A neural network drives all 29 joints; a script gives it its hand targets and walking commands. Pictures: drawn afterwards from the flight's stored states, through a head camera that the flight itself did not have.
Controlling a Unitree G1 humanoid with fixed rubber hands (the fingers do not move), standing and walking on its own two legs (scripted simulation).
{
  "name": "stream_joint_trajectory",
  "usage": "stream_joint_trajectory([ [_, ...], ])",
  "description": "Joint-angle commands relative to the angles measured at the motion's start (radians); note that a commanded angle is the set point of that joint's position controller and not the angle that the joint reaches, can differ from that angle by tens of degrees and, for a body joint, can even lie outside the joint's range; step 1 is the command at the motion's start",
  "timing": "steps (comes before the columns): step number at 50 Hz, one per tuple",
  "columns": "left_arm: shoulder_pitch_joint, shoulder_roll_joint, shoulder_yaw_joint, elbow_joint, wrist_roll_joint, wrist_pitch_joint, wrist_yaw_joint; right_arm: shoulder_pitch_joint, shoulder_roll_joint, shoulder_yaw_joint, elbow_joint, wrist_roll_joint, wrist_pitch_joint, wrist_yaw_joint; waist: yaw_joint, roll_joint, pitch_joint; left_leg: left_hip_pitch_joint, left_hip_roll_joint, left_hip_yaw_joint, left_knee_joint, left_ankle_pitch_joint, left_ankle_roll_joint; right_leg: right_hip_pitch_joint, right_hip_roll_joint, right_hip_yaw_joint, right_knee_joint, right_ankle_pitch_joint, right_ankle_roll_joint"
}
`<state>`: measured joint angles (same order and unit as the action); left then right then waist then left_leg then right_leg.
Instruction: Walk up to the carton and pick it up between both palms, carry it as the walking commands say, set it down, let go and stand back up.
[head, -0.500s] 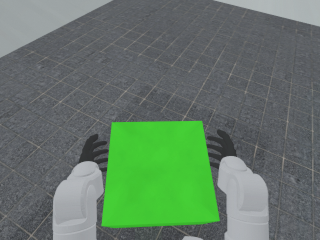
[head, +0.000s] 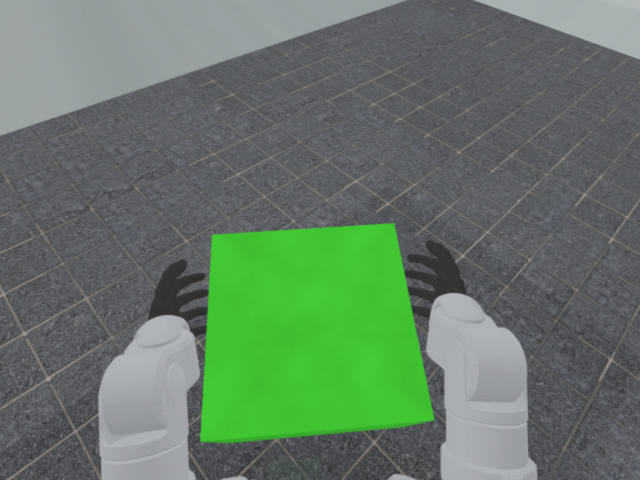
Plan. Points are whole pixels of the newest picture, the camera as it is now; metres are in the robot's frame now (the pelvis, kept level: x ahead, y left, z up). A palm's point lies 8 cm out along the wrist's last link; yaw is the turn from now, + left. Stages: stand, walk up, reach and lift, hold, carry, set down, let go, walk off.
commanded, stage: carry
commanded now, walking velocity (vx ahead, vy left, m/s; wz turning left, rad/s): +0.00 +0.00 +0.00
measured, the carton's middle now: (310, 334) +0.29 +0.01 +0.01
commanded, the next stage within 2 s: none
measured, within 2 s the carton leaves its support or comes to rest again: neither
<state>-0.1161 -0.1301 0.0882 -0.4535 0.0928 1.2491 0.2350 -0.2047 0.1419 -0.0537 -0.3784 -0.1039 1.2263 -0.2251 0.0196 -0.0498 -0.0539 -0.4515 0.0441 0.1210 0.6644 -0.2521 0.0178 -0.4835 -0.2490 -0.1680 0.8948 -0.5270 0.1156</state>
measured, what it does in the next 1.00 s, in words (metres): steps on the spot: right foot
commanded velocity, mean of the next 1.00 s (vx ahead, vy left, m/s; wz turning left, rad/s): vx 0.00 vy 0.00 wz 0.00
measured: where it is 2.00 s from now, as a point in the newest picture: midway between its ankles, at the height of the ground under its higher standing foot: outside the picture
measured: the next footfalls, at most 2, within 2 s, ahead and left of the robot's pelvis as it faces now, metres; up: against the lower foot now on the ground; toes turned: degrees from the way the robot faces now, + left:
right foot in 0.22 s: +0.02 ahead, -0.10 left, +0.00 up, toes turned +3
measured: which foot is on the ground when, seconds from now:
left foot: down 0.00-1.00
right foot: up 0.00-0.20, down 0.22-1.00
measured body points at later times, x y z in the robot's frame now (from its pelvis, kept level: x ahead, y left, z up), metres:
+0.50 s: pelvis -0.04 +0.02 +0.02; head -0.08 +0.02 +0.46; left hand +0.22 +0.18 +0.11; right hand +0.23 -0.13 +0.12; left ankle +0.04 +0.12 -0.72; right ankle -0.02 -0.09 -0.72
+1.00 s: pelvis -0.03 +0.02 +0.01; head -0.05 +0.03 +0.46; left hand +0.24 +0.18 +0.10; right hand +0.25 -0.13 +0.11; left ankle +0.04 +0.12 -0.72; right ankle -0.02 -0.09 -0.72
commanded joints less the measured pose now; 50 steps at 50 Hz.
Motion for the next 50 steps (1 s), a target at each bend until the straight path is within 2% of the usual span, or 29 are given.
stream_joint_trajectory([
  [1, -0.562, -1.011, -0.763, -0.17, -0.454, -0.029, -0.3, -0.295, 1.01, 0.563, -0.104, 0.365, -0.019, 0.273, -0.033, 0.273, -0.334, 0.337, 0.269, -0.254, -0.209, 0.515, 0.143, -0.128, 0.098, 0.105, 0.235, -0.08, -0.009],
  [2, -0.579, -1.025, -0.766, -0.165, -0.462, -0.029, -0.302, -0.315, 1.013, 0.557, -0.114, 0.361, -0.026, 0.273, -0.032, 0.266, -0.34, 0.315, 0.252, -0.246, -0.221, 0.415, 0.141, -0.125, 0.107, 0.115, 0.258, -0.033, -0.017],
  [3, -0.593, -1.049, -0.78, -0.188, -0.481, -0.04, -0.306, -0.303, 1.028, 0.556, -0.126, 0.358, -0.036, 0.272, -0.029, 0.256, -0.36, 0.324, 0.235, -0.21, -0.215, 0.41, 0.141, -0.105, 0.111, 0.107, 0.242, -0.003, -0.015],
  [5, -0.579, -1.041, -0.753, -0.166, -0.47, -0.05, -0.303, -0.331, 1.023, 0.568, -0.143, 0.357, -0.05, 0.268, -0.028, 0.19, -0.383, 0.333, 0.239, -0.231, -0.224, 0.384, 0.149, -0.051, 0.131, 0.103, 0.148, 0.0, -0.018],
  [6, -0.554, -1.046, -0.737, -0.146, -0.465, -0.05, -0.305, -0.358, 1.018, 0.586, -0.175, 0.362, -0.054, 0.264, -0.031, 0.162, -0.374, 0.337, 0.247, -0.246, -0.237, 0.362, 0.153, -0.024, 0.143, 0.102, 0.066, 0.0, -0.027],
  [7, -0.55, -1.032, -0.73, -0.152, -0.464, -0.053, -0.303, -0.35, 1.014, 0.581, -0.17, 0.363, -0.055, 0.263, -0.033, 0.181, -0.402, 0.333, 0.244, -0.247, -0.246, 0.337, 0.149, 0.035, 0.162, 0.089, -0.019, 0.021, -0.034],
  [8, -0.553, -1.026, -0.737, -0.156, -0.463, -0.054, -0.305, -0.344, 1.001, 0.579, -0.171, 0.356, -0.055, 0.261, -0.031, 0.199, -0.391, 0.325, 0.238, -0.239, -0.252, 0.309, 0.138, 0.082, 0.169, 0.085, -0.122, 0.051, -0.04],
  [9, -0.531, -1.031, -0.72, -0.14, -0.457, -0.051, -0.304, -0.336, 1.015, 0.586, -0.15, 0.362, -0.05, 0.261, -0.022, 0.196, -0.398, 0.296, 0.218, -0.226, -0.248, 0.278, 0.121, 0.157, 0.19, 0.08, -0.255, 0.116, -0.058],
  [10, -0.516, -1.012, -0.713, -0.145, -0.444, -0.052, -0.303, -0.326, 1.004, 0.594, -0.145, 0.366, -0.044, 0.265, -0.014, 0.181, -0.386, 0.282, 0.196, -0.217, -0.238, 0.255, 0.098, 0.234, 0.202, 0.054, -0.412, 0.183, -0.057],
  [11, -0.51, -1.006, -0.689, -0.122, -0.433, -0.049, -0.306, -0.322, 1.009, 0.602, -0.124, 0.366, -0.04, 0.263, -0.012, 0.124, -0.384, 0.188, 0.178, -0.199, -0.238, 0.176, 0.069, 0.358, 0.163, 0.073, -0.494, 0.279, -0.064],
  [12, -0.505, -1.003, -0.675, -0.093, -0.413, -0.05, -0.305, -0.309, 1.015, 0.606, -0.111, 0.358, -0.033, 0.263, -0.02, -0.025, -0.368, 0.139, 0.096, -0.16, -0.197, 0.101, 0.014, 0.369, 0.038, 0.232, -0.519, 0.308, -0.096],
  [13, -0.51, -1.022, -0.668, -0.096, -0.406, -0.059, -0.304, -0.362, 1.028, 0.634, -0.15, 0.384, -0.027, 0.272, -0.029, -0.139, -0.352, 0.156, 0.057, -0.136, -0.18, 0.045, -0.007, 0.283, -0.017, 0.281, -0.507, 0.341, -0.145],
  [14, -0.499, -1.042, -0.659, -0.084, -0.399, -0.06, -0.304, -0.418, 1.032, 0.647, -0.189, 0.404, -0.033, 0.276, -0.03, -0.087, -0.333, 0.2, 0.039, -0.115, -0.172, 0.029, -0.006, 0.21, -0.002, 0.239, -0.515, 0.291, -0.152],
  [15, -0.481, -1.031, -0.646, -0.081, -0.391, -0.057, -0.302, -0.413, 1.026, 0.653, -0.187, 0.411, -0.028, 0.276, -0.03, -0.044, -0.312, 0.223, 0.055, -0.128, -0.202, 0.04, 0.002, 0.167, 0.017, 0.213, -0.515, 0.208, -0.141],
  [16, -0.491, -1.02, -0.64, -0.093, -0.379, -0.058, -0.297, -0.431, 1.026, 0.659, -0.181, 0.419, -0.021, 0.277, -0.027, -0.031, -0.315, 0.243, 0.081, -0.157, -0.236, 0.045, 0.004, 0.154, 0.046, 0.182, -0.502, 0.138, -0.127],
  [17, -0.492, -1.002, -0.633, -0.089, -0.369, -0.051, -0.293, -0.433, 1.017, 0.656, -0.164, 0.421, -0.015, 0.276, -0.024, 0.009, -0.299, 0.22, 0.097, -0.175, -0.26, 0.0, 0.005, 0.16, 0.072, 0.16, -0.499, 0.114, -0.115],
  [21, -0.465, -0.958, -0.597, -0.025, -0.337, -0.023, -0.276, -0.415, 0.977, 0.627, -0.101, 0.418, 0.013, 0.277, -0.017, 0.058, -0.262, 0.15, 0.122, -0.211, -0.338, -0.103, -0.004, 0.197, 0.119, 0.128, -0.458, 0.142, -0.113],
  [24, -0.526, -0.963, -0.61, -0.033, -0.349, -0.016, -0.275, -0.423, 0.995, 0.601, -0.058, 0.412, 0.021, 0.275, -0.019, 0.076, -0.249, 0.151, 0.101, -0.198, -0.343, -0.145, -0.014, 0.173, 0.117, 0.147, -0.481, 0.098, -0.126],
  [26, -0.531, -0.965, -0.607, 0.008, -0.35, -0.008, -0.278, -0.412, 0.976, 0.576, -0.026, 0.39, 0.022, 0.272, -0.02, 0.101, -0.223, 0.145, 0.097, -0.201, -0.345, -0.16, -0.008, 0.146, 0.124, 0.154, -0.483, 0.09, -0.128],
  [30, -0.558, -1.012, -0.612, 0.002, -0.366, -0.021, -0.284, -0.455, 1.02, 0.583, -0.045, 0.4, 0.008, 0.274, -0.02, 0.054, -0.253, 0.188, 0.086, -0.176, -0.308, -0.084, -0.008, 0.144, 0.121, 0.166, -0.498, 0.129, -0.134],
  [33, -0.583, -1.01, -0.627, -0.008, -0.379, -0.029, -0.288, -0.45, 1.016, 0.57, -0.035, 0.383, -0.005, 0.267, -0.02, 0.071, -0.267, 0.199, 0.087, -0.174, -0.292, -0.06, -0.001, 0.147, 0.119, 0.179, -0.489, 0.155, -0.139],
  [37, -0.604, -1.029, -0.643, -0.045, -0.399, -0.047, -0.296, -0.447, 1.046, 0.587, -0.049, 0.388, -0.018, 0.268, -0.021, 0.014, -0.304, 0.224, 0.083, -0.151, -0.251, 0.051, 0.002, 0.19, 0.113, 0.175, -0.492, 0.236, -0.138],
  [39, -0.566, -1.031, -0.646, -0.025, -0.396, -0.045, -0.292, -0.418, 1.02, 0.574, -0.056, 0.381, -0.027, 0.267, -0.022, 0.092, -0.337, 0.25, 0.096, -0.158, -0.247, 0.125, 0.01, 0.194, 0.118, 0.174, -0.45, 0.281, -0.139],
  [40, -0.587, -1.019, -0.655, -0.06, -0.4, -0.049, -0.29, -0.413, 1.028, 0.577, -0.053, 0.386, -0.026, 0.271, -0.02, 0.083, -0.34, 0.256, 0.097, -0.156, -0.234, 0.136, 0.013, 0.192, 0.11, 0.182, -0.459, 0.297, -0.139],
  [42, -0.558, -1.025, -0.654, -0.047, -0.393, -0.049, -0.287, -0.388, 1.027, 0.578, -0.047, 0.386, -0.027, 0.274, -0.018, 0.082, -0.35, 0.256, 0.105, -0.169, -0.24, 0.16, 0.018, 0.208, 0.127, 0.163, -0.431, 0.282, -0.135],
  [44, -0.537, -1.016, -0.636, -0.029, -0.38, -0.046, -0.289, -0.426, 1.024, 0.598, -0.066, 0.395, -0.028, 0.273, -0.017, 0.041, -0.324, 0.23, 0.101, -0.16, -0.227, 0.174, 0.017, 0.215, 0.122, 0.171, -0.442, 0.312, -0.136],
  [45, -0.529, -1.001, -0.635, -0.03, -0.375, -0.044, -0.29, -0.411, 1.011, 0.595, -0.059, 0.392, -0.026, 0.274, -0.017, 0.057, -0.315, 0.21, 0.101, -0.161, -0.232, 0.166, 0.016, 0.215, 0.122, 0.165, -0.434, 0.3, -0.136],
  [47, -0.548, -1.013, -0.637, -0.04, -0.383, -0.053, -0.289, -0.431, 1.015, 0.605, -0.088, 0.396, -0.032, 0.271, -0.019, 0.032, -0.333, 0.219, 0.097, -0.152, -0.221, 0.191, 0.017, 0.221, 0.113, 0.172, -0.431, 0.342, -0.139],
  [50, -0.522, -1.0, -0.631, -0.036, -0.365, -0.051, -0.283, -0.417, 1.007, 0.602, -0.074, 0.399, -0.028, 0.275, -0.016, 0.073, -0.331, 0.239, 0.1, -0.152, -0.219, 0.17, 0.017, 0.207, 0.11, 0.176, -0.429, 0.312, -0.138],
])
